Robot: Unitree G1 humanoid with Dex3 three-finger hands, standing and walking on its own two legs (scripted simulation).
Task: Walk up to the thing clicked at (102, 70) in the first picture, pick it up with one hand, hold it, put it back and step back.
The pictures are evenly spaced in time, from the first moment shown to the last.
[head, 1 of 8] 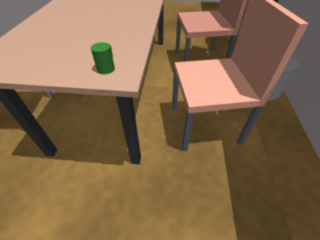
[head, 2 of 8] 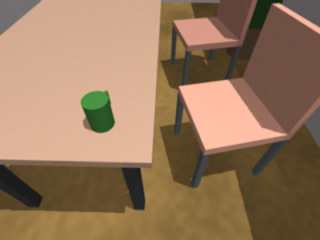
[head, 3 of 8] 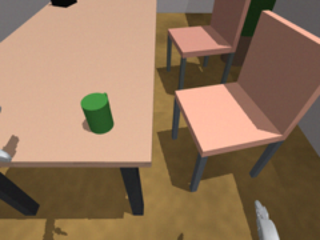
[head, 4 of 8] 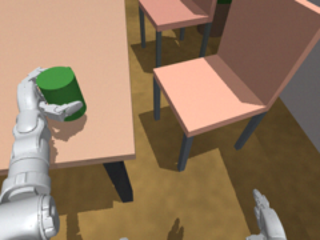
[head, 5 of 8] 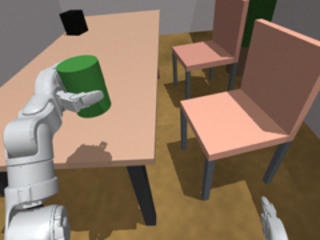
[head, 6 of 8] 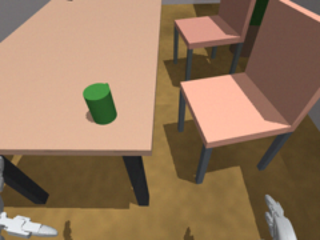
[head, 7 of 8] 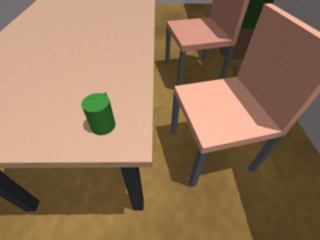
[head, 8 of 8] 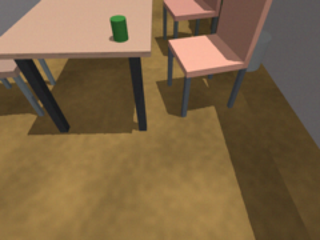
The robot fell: no
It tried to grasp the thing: yes
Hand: left
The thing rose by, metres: 0.25
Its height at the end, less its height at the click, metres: +0.00
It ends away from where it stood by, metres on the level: 0.01
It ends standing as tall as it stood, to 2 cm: yes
